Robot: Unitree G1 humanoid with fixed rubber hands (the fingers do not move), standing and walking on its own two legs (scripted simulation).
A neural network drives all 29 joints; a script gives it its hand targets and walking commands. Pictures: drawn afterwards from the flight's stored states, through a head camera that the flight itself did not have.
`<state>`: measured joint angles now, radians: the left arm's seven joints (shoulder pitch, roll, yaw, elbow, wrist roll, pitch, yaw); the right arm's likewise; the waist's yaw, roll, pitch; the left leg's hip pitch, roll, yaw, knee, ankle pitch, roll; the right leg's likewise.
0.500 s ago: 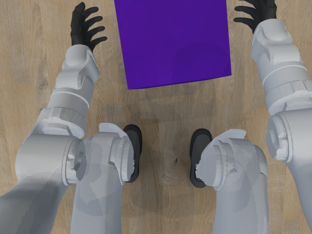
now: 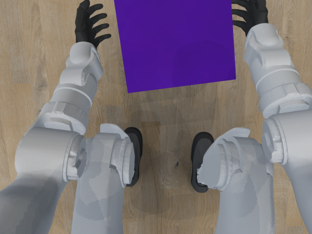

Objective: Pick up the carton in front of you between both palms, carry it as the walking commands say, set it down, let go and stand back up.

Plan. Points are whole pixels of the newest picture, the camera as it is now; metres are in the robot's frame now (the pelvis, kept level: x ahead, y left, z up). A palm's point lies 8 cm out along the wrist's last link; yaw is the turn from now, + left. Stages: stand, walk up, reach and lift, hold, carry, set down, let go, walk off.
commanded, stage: reach and lift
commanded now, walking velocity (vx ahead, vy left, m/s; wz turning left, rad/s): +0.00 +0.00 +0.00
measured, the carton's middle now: (173, 46) +0.50 -0.02 -0.25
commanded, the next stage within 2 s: none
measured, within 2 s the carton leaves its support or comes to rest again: leaves its support in 0.44 s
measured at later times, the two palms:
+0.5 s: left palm (98, 30) +0.52 +0.13 -0.15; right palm (247, 24) +0.52 -0.17 -0.17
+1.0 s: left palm (46, 14) +0.48 +0.12 +0.04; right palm out of the picture +0.48 -0.18 +0.04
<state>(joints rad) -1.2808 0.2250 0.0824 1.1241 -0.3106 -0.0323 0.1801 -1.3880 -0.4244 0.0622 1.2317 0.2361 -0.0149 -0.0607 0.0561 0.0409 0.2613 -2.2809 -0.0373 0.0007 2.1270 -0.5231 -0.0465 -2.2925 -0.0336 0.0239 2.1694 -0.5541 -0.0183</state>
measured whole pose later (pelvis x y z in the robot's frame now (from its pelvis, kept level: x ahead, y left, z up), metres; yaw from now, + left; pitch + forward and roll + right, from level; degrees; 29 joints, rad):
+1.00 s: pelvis +0.00 +0.01 +0.10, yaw -5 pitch +41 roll +2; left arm -0.93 -0.08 0.52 0.64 0.17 0.31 0.10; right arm -1.05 -0.08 -0.36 0.85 -0.21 0.31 -0.04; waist 0.03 0.01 -0.17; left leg -2.01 -0.08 -0.05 1.81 -0.52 -0.06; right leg -2.04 0.05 0.05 1.81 -0.48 0.02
